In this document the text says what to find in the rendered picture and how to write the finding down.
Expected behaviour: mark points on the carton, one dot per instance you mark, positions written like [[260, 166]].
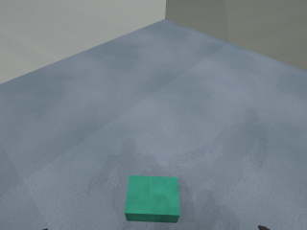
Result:
[[152, 199]]

